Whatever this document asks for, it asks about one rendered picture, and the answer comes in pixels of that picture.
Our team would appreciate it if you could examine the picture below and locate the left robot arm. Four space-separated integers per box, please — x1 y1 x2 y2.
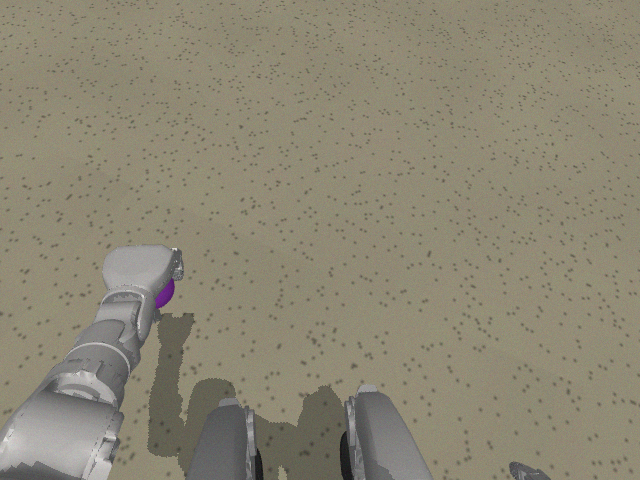
0 285 156 480

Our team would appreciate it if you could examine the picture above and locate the left robot hand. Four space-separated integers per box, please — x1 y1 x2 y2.
102 245 184 324

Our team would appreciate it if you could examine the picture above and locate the ball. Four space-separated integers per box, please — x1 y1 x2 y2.
155 278 175 309

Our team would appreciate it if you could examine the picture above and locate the right robot hand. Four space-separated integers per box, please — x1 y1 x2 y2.
509 462 551 480

